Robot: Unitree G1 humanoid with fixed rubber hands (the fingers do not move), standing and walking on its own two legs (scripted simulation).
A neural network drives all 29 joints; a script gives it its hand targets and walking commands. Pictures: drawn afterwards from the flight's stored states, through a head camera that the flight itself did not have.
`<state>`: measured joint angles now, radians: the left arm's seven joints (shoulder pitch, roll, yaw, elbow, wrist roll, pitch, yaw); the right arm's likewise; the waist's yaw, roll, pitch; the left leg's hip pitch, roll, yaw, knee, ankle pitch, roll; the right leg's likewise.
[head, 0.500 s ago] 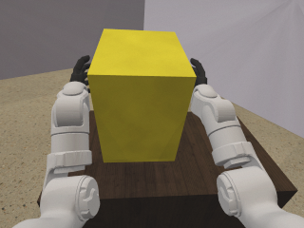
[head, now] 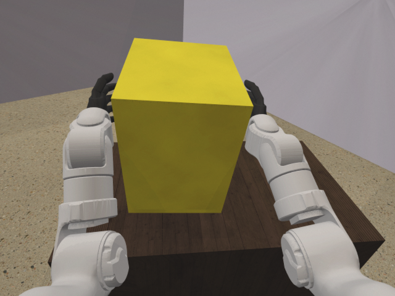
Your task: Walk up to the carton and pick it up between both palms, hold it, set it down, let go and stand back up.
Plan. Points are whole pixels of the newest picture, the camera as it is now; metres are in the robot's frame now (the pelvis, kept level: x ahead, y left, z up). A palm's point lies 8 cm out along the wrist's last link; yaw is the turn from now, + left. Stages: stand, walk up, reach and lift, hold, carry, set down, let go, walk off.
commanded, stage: hold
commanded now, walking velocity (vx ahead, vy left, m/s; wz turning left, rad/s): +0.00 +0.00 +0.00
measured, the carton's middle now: (178, 127) +0.41 +0.02 +0.21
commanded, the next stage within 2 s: none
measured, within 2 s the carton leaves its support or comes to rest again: neither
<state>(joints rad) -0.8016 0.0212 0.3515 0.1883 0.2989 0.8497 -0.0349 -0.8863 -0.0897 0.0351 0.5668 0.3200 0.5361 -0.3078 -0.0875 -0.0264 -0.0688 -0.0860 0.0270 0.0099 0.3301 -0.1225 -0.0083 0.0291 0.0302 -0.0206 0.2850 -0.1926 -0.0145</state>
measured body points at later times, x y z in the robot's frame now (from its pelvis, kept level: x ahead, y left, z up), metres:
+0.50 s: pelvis +0.00 +0.00 +0.00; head -0.08 +0.02 +0.44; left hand +0.38 +0.16 +0.27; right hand +0.38 -0.13 +0.27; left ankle +0.05 +0.12 -0.75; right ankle -0.01 -0.10 -0.75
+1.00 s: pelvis +0.00 +0.00 +0.00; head -0.07 +0.03 +0.44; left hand +0.38 +0.17 +0.25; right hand +0.39 -0.13 +0.26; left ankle +0.05 +0.12 -0.75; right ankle -0.01 -0.10 -0.75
